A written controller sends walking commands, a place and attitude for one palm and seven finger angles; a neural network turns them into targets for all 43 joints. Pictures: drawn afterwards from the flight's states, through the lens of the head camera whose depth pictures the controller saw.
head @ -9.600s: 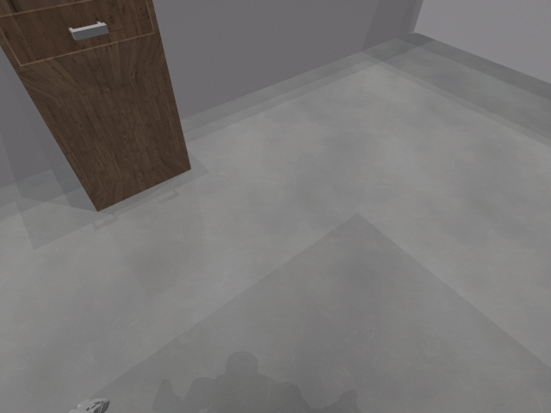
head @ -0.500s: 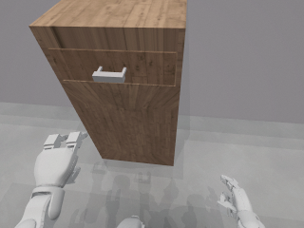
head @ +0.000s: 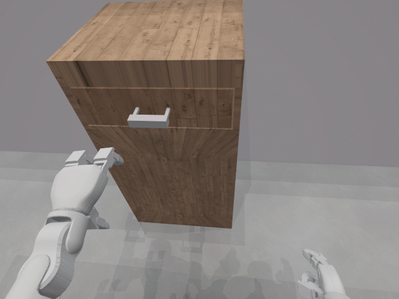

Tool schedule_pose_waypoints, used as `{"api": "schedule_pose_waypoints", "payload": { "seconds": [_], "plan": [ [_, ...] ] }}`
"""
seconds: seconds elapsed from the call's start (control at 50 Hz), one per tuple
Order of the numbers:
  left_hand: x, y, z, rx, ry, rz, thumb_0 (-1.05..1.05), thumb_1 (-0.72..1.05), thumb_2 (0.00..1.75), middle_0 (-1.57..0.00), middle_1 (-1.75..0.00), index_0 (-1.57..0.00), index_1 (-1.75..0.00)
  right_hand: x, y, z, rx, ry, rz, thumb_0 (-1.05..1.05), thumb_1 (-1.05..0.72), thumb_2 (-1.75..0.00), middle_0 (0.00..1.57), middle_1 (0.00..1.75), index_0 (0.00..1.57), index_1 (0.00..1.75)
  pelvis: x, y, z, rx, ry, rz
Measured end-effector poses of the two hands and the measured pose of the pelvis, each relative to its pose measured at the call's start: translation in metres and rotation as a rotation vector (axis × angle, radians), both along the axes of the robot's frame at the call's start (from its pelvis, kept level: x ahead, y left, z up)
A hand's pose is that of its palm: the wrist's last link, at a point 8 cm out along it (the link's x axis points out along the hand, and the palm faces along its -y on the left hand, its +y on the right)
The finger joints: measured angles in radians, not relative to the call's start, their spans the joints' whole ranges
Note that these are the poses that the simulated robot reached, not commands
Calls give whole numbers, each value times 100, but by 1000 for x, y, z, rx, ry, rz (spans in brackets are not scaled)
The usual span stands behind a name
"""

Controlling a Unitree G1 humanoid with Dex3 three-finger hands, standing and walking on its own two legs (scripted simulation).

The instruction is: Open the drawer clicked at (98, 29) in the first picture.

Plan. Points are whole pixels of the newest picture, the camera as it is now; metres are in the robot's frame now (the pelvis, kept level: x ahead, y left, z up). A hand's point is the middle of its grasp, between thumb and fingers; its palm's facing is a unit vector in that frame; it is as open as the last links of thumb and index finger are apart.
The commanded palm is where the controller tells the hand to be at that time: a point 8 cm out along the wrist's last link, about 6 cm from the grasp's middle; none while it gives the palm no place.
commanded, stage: raise the hand with hooked fingers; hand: left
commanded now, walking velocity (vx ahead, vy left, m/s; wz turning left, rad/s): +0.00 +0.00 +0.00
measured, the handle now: (150, 116) +0.56 +0.22 +0.04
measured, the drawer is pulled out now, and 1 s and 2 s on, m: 0.00 0.00 0.00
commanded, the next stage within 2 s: move the hooked fingers above the handle in 0.74 s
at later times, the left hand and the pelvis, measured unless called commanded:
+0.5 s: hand (84, 161) +0.30 +0.25 +0.15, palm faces +0.06 -0.08 -1.00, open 13.9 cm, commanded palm +0.27 +0.24 +0.21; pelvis -0.01 +0.00 +0.01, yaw +1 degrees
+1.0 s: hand (97, 167) +0.30 +0.23 +0.14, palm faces +0.03 -0.07 -1.00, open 13.9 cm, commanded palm +0.29 +0.24 +0.20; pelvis -0.01 -0.01 +0.01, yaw +1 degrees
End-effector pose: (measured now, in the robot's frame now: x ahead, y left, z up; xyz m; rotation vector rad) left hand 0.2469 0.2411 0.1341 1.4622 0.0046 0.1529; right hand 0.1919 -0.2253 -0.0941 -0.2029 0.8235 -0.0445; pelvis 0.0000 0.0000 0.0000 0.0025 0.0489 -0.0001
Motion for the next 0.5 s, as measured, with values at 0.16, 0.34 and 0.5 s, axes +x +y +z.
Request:
{"api": "schedule_pose_waypoints", "payload": {
  "seconds": [0.16,0.34,0.5],
  "plan": [
    [15,6,30,10,11,-17,0,-42,33,-31,-115,-31,-115,17,19,16,31,-44,41,1,-91,-90,20,30,20,30,0,1,7,-2,-29,5],
    [26,9,60,31,7,-39,0,-48,30,-32,-119,-32,-119,12,22,13,38,-5,70,1,-91,-90,20,30,20,30,-3,0,11,-4,-47,18],
    [31,11,69,24,39,-37,0,-49,30,-32,-119,-31,-120,-6,11,5,44,45,53,1,-91,-90,20,30,20,30,-6,-2,13,-2,-47,16]
  ]
}}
